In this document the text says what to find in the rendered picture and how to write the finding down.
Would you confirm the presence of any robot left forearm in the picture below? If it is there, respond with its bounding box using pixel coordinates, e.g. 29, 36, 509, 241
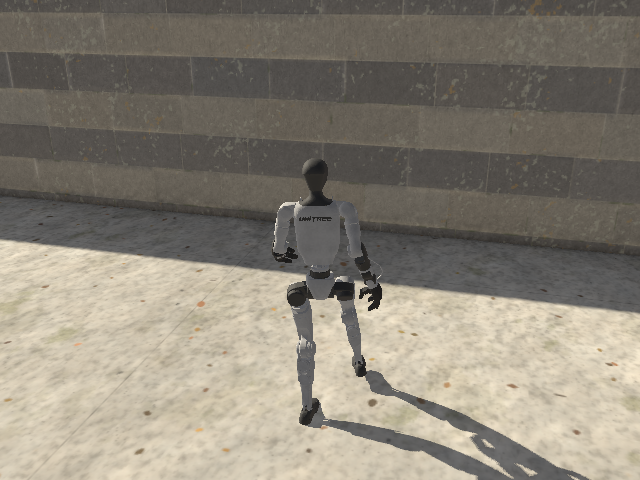
271, 239, 285, 259

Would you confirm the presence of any robot right forearm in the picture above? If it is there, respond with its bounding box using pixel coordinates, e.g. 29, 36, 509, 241
354, 242, 378, 289

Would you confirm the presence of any robot left shin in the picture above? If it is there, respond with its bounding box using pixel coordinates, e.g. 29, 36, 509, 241
296, 340, 315, 411

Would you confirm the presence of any robot right upper arm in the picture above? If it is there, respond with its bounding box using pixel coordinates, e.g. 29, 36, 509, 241
337, 201, 363, 258

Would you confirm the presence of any robot left upper arm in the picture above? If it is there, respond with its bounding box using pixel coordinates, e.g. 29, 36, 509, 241
273, 202, 296, 254

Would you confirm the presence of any robot torso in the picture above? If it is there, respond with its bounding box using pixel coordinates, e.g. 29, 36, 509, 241
293, 196, 340, 300

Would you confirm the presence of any robot left hand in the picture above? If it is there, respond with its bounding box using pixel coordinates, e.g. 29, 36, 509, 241
275, 247, 298, 263

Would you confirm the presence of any robot right hand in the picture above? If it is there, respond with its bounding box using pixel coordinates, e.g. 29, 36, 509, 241
359, 283, 382, 311

